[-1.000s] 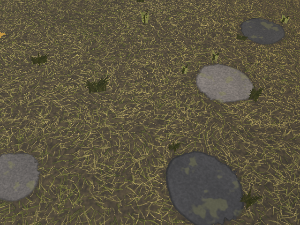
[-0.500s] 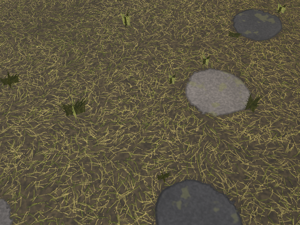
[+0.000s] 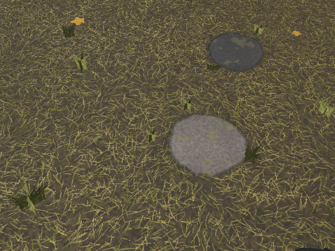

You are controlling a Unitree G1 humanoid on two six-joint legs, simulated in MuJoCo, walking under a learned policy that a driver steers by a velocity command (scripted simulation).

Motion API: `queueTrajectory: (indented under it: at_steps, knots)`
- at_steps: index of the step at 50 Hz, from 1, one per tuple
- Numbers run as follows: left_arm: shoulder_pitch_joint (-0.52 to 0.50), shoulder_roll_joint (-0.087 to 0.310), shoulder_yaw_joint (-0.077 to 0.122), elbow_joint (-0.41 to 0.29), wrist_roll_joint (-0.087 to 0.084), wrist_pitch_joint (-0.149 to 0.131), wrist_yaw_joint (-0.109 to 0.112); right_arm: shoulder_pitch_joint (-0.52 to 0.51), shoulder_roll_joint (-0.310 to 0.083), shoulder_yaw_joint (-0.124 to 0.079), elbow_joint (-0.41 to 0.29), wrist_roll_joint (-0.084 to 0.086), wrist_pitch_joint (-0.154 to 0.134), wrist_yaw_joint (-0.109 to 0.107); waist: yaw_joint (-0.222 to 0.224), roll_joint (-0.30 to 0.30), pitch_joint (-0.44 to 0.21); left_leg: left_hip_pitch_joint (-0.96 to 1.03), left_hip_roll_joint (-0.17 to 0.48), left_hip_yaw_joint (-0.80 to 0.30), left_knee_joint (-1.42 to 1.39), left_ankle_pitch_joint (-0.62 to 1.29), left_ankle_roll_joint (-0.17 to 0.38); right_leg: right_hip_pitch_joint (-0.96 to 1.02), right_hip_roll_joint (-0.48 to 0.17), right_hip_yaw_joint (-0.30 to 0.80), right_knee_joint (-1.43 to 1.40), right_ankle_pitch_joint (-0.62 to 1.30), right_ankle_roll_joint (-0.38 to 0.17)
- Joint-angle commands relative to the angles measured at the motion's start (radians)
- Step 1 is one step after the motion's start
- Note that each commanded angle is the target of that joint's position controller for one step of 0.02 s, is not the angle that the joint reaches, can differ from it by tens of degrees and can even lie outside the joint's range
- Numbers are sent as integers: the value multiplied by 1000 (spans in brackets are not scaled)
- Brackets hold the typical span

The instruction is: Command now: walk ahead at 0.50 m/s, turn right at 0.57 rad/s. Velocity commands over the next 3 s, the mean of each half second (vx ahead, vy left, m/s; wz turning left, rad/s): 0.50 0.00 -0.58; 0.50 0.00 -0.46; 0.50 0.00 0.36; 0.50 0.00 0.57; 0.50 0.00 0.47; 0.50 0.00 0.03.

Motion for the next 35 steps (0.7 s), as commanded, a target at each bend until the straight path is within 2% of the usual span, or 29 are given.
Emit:
queueTrajectory:
  at_steps: [1, 2, 4, 7, 9, 12, 14, 16, 18, 19, 20, 21, 22, 23, 24, 25, 26, 27, 28, 30, 32, 35]
  knots:
    - [-55, 118, 33, -105, 9, -10, -2, 112, -97, -29, -13, -9, 9, -5, -80, 106, -35, 354, 314, -350, -258, -77, 148, -399, -143, 12, 125, 123, 11]
    - [-48, 96, 33, -111, 4, -3, -8, 100, -95, -28, -7, -14, 7, -6, -62, 135, -22, 298, 289, -280, -285, -29, 143, -359, -165, 3, 104, 151, 13]
    - [-58, 60, 26, -128, 1, 9, -14, 102, -103, -34, 9, -7, -2, -6, -56, 138, -10, 263, 275, -185, -324, 57, 160, -359, -178, -22, 78, 186, 22]
    - [-113, 49, 21, -166, 8, 12, -17, 118, -137, -47, 29, -5, -5, -9, -59, 100, 3, 279, 285, -91, -349, 178, 181, -407, -187, -22, -32, 286, 40]
    - [-151, 42, 17, -182, 7, 6, -28, 120, -153, -50, 35, -4, 1, -11, -70, 91, 7, 297, 270, -16, -352, 226, 170, -396, -183, -41, -148, 390, 39]
    - [-258, 24, 6, -219, 9, -3, -49, 152, -176, -54, 46, 2, 12, -16, -111, 78, 33, 320, 262, 70, -349, 245, 150, -358, -165, -100, -315, 500, 25]
    - [-317, 21, 2, -248, 8, -3, -62, 187, -194, -58, 59, 10, 23, -18, -130, 73, 52, 369, 280, 97, -338, 256, 141, -357, -155, -127, -382, 495, 12]
    - [-352, 30, 5, -276, 6, 0, -73, 208, -211, -64, 68, 21, 37, -18, -129, 79, 63, 431, 303, 119, -305, 317, 126, -357, -143, -148, -427, 439, -11]
    - [-335, 58, 17, -289, 9, 4, -78, 205, -238, -72, 67, 28, 51, -23, -96, 103, 35, 471, 310, 156, -209, 574, 106, -279, -95, -195, -453, 339, -48]
    - [-288, 83, 31, -285, 13, 8, -77, 203, -255, -78, 63, 31, 58, -27, -61, 124, -6, 480, 307, 174, -113, 743, 96, -196, -56, -223, -453, 286, -70]
    - [-172, 121, 53, -258, 12, 12, -73, 195, -262, -80, 59, 34, 66, -31, 9, 121, -71, 454, 290, 197, 52, 842, 80, -41, -12, -244, -488, 283, -101]
    - [3, 178, 87, -210, 9, 19, -58, 194, -239, -69, 53, 30, 68, -35, 99, 86, -159, 313, 252, 217, 289, 760, 44, 234, 11, -216, -541, 343, -142]
    - [87, 276, 110, -190, 4, 28, -35, 246, -132, -35, 18, -13, 57, -30, 75, -129, -243, -50, 161, 218, 638, 96, -6, 567, -213, 145, -547, 337, -236]
    - [52, 313, 102, -232, 7, 10, -42, 262, -88, -9, -31, -11, 19, -15, 16, -236, -405, -334, -17, 2, 894, -469, -33, 750, -400, 704, -726, 153, -412]
    - [51, 219, 76, -229, 13, -5, -51, 137, -187, -34, -51, 27, -7, -2, 80, -95, -347, -444, 42, -108, 926, -396, -17, 717, -379, 631, -784, 129, -351]
    - [17, 187, 64, -221, 17, -15, -51, 94, -185, -30, -71, 43, -21, 3, 56, -71, -211, -464, 78, -90, 862, -306, 2, 581, -342, 483, -789, 188, -312]
    - [-53, 164, 56, -226, 15, -20, -50, 98, -170, -28, -58, 23, -25, -6, 3, 22, -136, -405, 119, -89, 770, -235, -1, 425, -294, 375, -792, 284, -277]
    - [-108, 136, 46, -238, 21, -21, -47, 113, -180, -35, -49, 3, -17, -11, -35, 12, -98, -334, 145, -91, 693, -194, -10, 311, -261, 301, -805, 389, -260]
    - [-137, 128, 41, -250, 30, -22, -43, 134, -181, -39, -46, -1, -4, -9, -62, -11, -84, -277, 155, -93, 666, -166, -20, 234, -240, 271, -829, 439, -258]
    - [-141, 135, 43, -243, 27, -28, -34, 144, -156, -36, -46, -12, 16, -10, -77, -13, -75, -239, 148, -74, 601, -132, -52, 152, -222, 224, -854, 533, -272]
    - [-116, 152, 48, -226, 24, -29, -20, 91, -132, -28, -65, -19, 25, -14, -66, -9, -49, -251, 131, -63, 494, -46, -80, 105, -195, 172, -864, 555, -266]
    - [-73, 160, 50, -202, 17, -21, -5, -27, -101, -14, -95, -14, 22, -10, -20, -33, -23, -220, 92, -60, 255, 152, -92, 79, -147, 127, -852, 471, -218]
